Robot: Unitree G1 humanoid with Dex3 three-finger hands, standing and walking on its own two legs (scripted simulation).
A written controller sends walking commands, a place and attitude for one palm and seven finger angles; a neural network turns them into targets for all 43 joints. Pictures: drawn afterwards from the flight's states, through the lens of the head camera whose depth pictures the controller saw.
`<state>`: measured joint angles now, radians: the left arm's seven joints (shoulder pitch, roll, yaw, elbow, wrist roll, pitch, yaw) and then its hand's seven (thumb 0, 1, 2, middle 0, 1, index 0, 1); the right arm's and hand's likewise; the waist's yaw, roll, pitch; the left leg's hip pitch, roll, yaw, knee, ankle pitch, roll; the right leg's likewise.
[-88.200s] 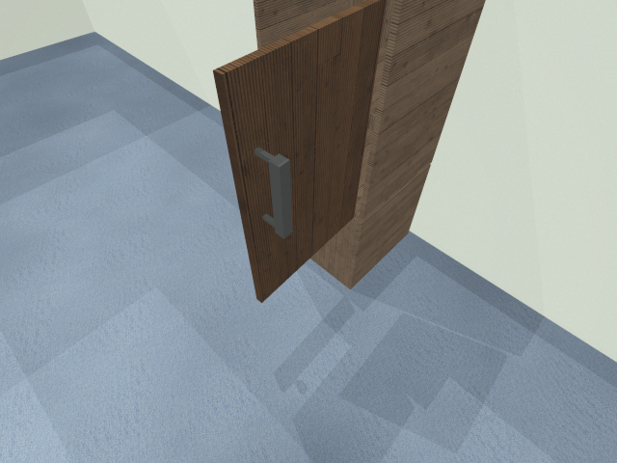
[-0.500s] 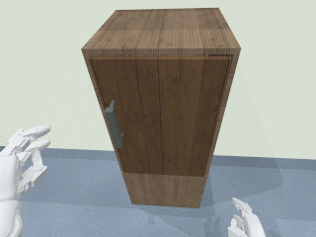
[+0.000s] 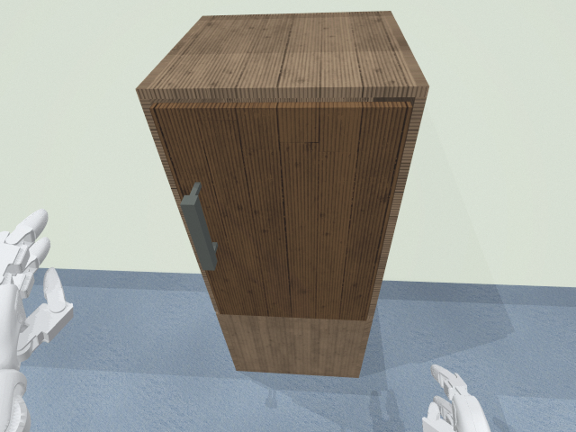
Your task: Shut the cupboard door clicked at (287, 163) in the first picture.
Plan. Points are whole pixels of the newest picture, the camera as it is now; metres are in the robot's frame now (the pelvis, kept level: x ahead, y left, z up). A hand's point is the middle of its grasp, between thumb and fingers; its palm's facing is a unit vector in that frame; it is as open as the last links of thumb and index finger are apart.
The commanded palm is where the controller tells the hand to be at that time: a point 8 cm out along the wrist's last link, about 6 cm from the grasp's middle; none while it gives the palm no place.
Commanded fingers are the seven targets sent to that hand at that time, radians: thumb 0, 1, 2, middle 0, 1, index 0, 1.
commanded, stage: step back with the hand held close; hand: left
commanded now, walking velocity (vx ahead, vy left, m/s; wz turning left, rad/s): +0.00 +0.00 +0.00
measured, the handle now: (203, 227) +0.45 +0.23 +0.01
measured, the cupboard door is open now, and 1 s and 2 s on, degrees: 0 0 0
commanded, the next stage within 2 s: stop stepping back and stand still in 1.22 s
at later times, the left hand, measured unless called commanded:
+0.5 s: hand (38, 327) +0.17 +0.28 +0.16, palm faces +0.39 -0.78 -0.48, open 7.4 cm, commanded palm +0.11 +0.32 +0.17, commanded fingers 0.00 0.90 0.90 -0.20 -0.30 -0.20 -0.30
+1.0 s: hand out of the picture +0.05 +0.31 +0.16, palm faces +0.53 -0.76 -0.39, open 7.4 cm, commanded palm -0.01 +0.34 +0.17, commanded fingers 0.00 0.90 0.90 -0.20 -0.30 -0.20 -0.30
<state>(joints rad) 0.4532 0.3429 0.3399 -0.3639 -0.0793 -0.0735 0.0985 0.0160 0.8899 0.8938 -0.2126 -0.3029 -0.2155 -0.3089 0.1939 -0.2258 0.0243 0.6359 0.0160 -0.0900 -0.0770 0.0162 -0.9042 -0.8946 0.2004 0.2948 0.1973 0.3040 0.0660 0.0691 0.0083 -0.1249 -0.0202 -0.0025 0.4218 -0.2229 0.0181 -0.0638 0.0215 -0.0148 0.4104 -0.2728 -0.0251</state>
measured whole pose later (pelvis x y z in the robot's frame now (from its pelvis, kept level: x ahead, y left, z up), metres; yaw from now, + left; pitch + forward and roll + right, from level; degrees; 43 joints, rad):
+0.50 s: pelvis -0.04 +0.02 -0.01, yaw -1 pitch +0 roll -1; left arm 0.56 0.44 0.40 -0.46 -0.08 -0.12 0.14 0.02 0.89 0.89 -0.21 -0.30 -0.22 -0.31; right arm 0.18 -0.24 -0.01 0.55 0.03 0.05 -0.09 0.02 -0.91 -0.89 0.20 0.29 0.20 0.30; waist 0.00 0.03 -0.02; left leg -0.31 -0.02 0.02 0.50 -0.19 0.04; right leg -0.24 0.01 0.00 0.48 -0.23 0.00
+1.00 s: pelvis -0.12 +0.03 -0.02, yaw +5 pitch -1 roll -2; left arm 0.51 0.41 0.41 -0.54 -0.03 -0.21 0.18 0.01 0.89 0.89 -0.21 -0.30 -0.22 -0.31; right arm 0.24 -0.23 -0.01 0.62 0.00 -0.03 -0.07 0.02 -0.90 -0.89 0.20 0.30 0.20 0.30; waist 0.00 -0.01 -0.01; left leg -0.46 -0.01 0.00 0.67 -0.28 0.03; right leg -0.40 0.02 0.00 0.58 -0.18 0.01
